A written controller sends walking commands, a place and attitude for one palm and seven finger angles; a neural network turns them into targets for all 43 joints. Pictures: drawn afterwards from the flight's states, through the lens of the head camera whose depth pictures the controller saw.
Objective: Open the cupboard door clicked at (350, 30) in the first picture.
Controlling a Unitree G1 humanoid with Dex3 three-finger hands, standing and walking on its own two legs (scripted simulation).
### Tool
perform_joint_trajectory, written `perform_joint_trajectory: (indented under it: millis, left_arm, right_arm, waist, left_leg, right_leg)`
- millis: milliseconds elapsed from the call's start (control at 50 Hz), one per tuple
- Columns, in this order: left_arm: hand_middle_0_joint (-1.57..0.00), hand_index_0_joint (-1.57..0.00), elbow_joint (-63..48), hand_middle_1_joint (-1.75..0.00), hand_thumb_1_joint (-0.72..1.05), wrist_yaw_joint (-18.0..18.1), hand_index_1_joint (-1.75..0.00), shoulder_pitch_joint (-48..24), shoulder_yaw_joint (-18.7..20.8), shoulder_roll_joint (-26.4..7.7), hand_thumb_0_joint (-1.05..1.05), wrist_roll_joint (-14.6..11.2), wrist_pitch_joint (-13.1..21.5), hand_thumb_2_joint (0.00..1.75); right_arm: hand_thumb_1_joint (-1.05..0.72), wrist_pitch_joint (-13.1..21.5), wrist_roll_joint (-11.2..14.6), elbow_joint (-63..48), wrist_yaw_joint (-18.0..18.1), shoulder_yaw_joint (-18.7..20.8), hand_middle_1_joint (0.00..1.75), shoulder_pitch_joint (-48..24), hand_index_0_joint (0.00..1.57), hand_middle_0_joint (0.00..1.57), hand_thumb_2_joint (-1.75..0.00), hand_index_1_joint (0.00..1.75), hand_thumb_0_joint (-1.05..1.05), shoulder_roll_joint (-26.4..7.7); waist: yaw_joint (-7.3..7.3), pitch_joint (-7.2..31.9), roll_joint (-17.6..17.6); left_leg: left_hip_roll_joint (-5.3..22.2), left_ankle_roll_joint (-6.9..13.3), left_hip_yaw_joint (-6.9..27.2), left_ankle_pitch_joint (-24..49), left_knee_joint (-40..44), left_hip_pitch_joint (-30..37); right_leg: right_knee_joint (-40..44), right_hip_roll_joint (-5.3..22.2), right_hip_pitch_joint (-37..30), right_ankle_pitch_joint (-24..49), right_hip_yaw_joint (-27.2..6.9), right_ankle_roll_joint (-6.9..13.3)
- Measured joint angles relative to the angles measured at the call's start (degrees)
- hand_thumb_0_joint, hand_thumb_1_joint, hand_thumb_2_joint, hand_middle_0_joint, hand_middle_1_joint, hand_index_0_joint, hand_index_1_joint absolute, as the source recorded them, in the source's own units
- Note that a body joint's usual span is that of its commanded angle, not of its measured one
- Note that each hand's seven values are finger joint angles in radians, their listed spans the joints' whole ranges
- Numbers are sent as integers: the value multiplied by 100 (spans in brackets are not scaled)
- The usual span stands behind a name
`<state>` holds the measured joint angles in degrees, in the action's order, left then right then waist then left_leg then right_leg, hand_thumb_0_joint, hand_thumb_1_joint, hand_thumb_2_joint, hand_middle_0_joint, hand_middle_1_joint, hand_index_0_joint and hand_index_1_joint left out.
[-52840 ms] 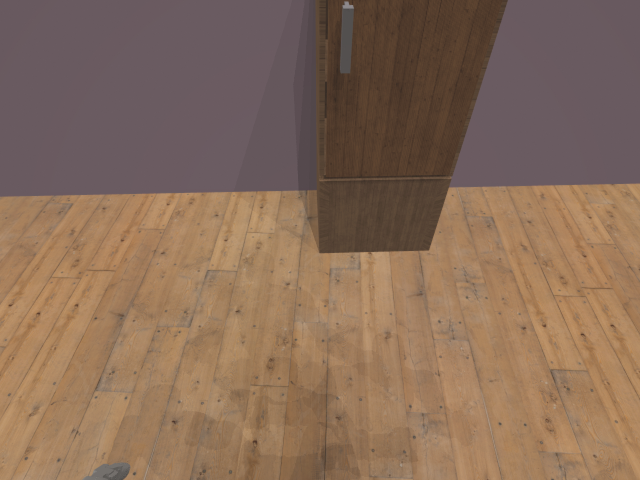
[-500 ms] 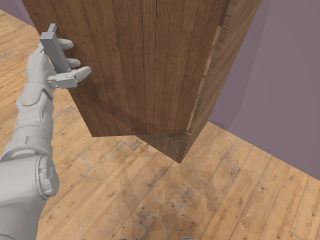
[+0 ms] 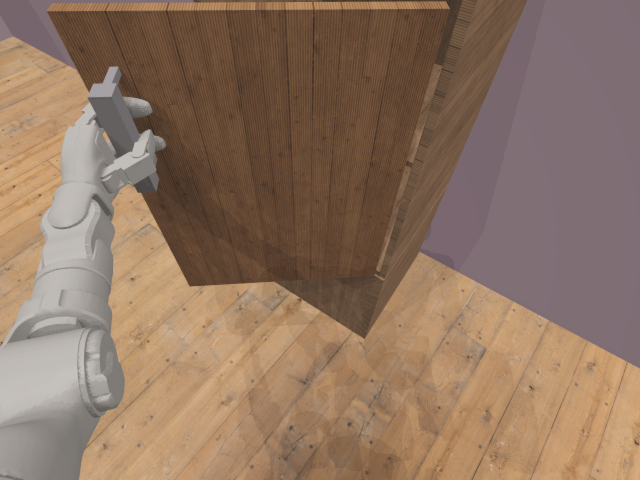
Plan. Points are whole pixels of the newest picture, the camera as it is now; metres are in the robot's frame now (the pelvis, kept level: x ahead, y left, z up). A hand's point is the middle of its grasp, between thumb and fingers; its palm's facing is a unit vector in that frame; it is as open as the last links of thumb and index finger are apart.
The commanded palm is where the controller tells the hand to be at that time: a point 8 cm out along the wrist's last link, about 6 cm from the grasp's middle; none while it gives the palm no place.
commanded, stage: pull the door open along its arc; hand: left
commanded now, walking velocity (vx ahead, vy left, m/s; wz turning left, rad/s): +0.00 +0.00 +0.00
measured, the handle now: (131, 132) +0.52 +0.22 +0.13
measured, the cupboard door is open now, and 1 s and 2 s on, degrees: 39 75 74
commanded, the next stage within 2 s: open thumb and fingers to let go in 0.96 s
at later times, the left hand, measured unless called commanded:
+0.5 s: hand (161, 247) +0.34 +0.15 +0.14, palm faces +0.18 -0.98 +0.06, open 6.3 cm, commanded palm +0.28 +0.23 +0.13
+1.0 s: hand (226, 316) +0.26 +0.08 +0.14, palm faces +0.42 -0.91 +0.03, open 6.3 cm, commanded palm +0.20 +0.12 +0.13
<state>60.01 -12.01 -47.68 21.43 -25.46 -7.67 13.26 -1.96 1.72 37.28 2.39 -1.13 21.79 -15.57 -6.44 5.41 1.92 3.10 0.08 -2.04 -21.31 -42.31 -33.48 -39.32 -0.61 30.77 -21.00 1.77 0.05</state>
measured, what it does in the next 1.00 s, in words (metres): stands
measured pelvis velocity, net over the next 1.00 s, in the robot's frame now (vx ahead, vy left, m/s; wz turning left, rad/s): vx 0.00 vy -0.03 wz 0.04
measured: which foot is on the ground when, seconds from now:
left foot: down 0.00-1.00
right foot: down 0.00-1.00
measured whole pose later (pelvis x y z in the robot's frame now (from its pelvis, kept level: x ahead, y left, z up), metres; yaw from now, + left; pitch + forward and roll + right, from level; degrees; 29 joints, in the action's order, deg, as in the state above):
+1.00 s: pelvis +0.00 -0.03 +0.02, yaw +2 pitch -2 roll +0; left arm -15.9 26.0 12.7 -8.0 4.4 -0.9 -8.7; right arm -4.3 -1.9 34.9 1.4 -1.0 10.5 -11.8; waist 0.6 2.3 3.7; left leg 3.2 -2.2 -0.4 -17.8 -31.6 -11.9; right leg -31.6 -1.1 9.9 -20.0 3.6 2.4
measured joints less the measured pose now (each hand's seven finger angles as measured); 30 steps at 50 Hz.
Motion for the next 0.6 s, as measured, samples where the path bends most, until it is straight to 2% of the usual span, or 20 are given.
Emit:
perform_joint_trajectory:
  millis: [80,180,360,420,500,600]
  left_arm:
    - [-34,-36,-252,-135,72,-5,-135,235,16,39,1,-53,-50,80]
    - [-35,-35,-1016,-135,71,-19,-135,922,-17,238,1,-230,-171,77]
    - [-36,-34,-3463,-135,67,33,-135,2957,-397,931,1,-609,-615,71]
    - [-37,-35,-4306,-135,65,547,-135,3512,-629,1324,1,-624,-912,70]
    - [-38,-36,-5224,-135,64,1431,-134,4071,-998,1802,1,-365,-1330,70]
    - [-37,-37,-5867,-133,64,2275,-133,4478,-1472,2162,1,-107,-1793,71]
  right_arm:
    - [-90,-25,13,-44,-2,21,30,27,20,20,-90,30,1,-4]
    - [-91,-52,64,-124,-26,62,30,71,20,20,-90,30,1,-1]
    - [-91,66,163,-330,-64,87,30,-175,20,20,-90,30,1,73]
    - [-91,146,158,-356,-65,73,30,-439,20,20,-90,30,1,141]
    - [-91,178,84,-408,-80,33,30,-861,20,20,-90,30,1,259]
    - [-91,92,-30,-452,-35,-66,30,-1277,20,20,-90,30,1,403]
  waist:
    - [18,21,12]
    - [91,59,47]
    - [335,93,78]
    - [442,70,67]
    - [541,33,64]
    - [632,-36,69]
  left_leg:
    - [12,-4,-39,6,54,75]
    - [27,-8,-109,21,193,307]
    - [6,-21,-218,88,539,958]
    - [-8,-38,-220,125,632,1154]
    - [-33,-66,-189,209,772,1381]
    - [-29,-121,-89,310,945,1687]
  right_leg:
    - [35,-12,-48,11,-39,5]
    - [147,-29,-239,37,-107,6]
    - [372,-17,-797,73,-208,9]
    - [420,-7,-974,82,-207,18]
    - [482,13,-1182,105,-173,44]
    - [630,1,-1516,150,-71,96]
